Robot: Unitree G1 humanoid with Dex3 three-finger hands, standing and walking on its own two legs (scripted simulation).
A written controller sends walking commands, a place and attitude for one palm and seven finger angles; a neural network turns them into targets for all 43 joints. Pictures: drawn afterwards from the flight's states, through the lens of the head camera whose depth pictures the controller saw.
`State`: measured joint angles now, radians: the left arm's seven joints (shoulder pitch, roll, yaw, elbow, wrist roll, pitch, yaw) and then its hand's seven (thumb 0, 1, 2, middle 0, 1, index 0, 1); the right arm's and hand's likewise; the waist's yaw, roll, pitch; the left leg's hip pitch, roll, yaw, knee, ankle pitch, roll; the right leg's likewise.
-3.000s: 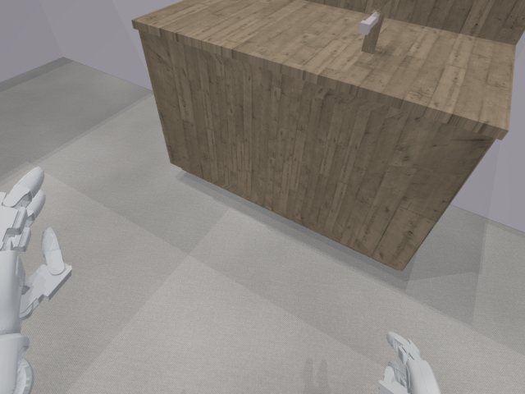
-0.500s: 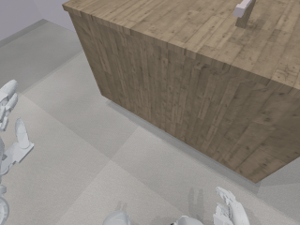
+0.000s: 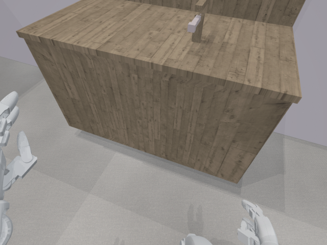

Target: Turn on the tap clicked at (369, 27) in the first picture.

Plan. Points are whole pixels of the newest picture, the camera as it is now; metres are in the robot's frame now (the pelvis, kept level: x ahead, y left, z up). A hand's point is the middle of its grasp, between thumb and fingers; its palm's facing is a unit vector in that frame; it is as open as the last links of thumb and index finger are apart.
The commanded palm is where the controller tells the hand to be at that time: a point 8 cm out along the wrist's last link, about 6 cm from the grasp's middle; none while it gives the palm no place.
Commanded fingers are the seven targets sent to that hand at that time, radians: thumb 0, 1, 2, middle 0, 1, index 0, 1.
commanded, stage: turn to face it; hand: left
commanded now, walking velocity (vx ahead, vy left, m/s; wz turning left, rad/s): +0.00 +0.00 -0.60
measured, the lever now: (191, 27) +0.85 -0.02 +0.15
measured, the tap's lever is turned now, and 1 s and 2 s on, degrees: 0 0 0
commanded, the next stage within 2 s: take the last steps up to it in 0.88 s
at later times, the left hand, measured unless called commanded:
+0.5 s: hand (107, 158) +0.22 +0.13 +0.18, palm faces +0.10 -0.87 -0.48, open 7.4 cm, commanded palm +0.18 +0.18 +0.18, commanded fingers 0.00 0.90 0.90 -0.20 -0.30 -0.20 -0.30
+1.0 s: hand (170, 189) +0.18 +0.01 +0.17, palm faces -0.15 -0.83 -0.54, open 7.4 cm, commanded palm +0.16 +0.09 +0.18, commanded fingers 0.00 0.90 0.90 -0.20 -0.30 -0.20 -0.30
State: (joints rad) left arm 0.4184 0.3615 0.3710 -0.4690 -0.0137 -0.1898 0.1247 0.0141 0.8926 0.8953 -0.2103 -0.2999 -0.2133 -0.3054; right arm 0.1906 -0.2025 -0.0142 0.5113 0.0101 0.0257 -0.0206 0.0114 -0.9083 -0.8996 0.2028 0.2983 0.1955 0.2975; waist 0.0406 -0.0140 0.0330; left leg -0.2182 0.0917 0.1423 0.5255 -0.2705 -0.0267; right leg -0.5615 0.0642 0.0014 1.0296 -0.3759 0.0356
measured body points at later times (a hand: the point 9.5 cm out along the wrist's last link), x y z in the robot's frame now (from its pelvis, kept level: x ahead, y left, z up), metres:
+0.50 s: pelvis -0.06 -0.03 -0.01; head -0.02 -0.04 +0.44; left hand +0.21 +0.17 +0.20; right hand +0.01 -0.34 -0.09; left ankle +0.00 +0.08 -0.74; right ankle +0.00 -0.15 -0.73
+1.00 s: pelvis -0.13 -0.06 +0.00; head -0.10 -0.11 +0.45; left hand +0.18 +0.06 +0.20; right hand -0.13 -0.35 -0.11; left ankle -0.06 +0.05 -0.68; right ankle -0.14 -0.15 -0.73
